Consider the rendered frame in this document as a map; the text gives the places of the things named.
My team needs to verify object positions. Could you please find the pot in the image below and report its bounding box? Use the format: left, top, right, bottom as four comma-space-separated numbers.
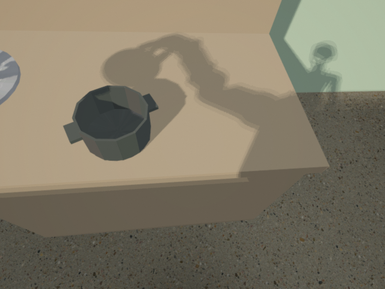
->
63, 85, 158, 161

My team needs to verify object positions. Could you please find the table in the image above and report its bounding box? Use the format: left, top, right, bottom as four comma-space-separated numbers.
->
0, 0, 330, 237

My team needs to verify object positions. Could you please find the lid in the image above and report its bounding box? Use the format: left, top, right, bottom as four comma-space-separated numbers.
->
0, 50, 21, 105

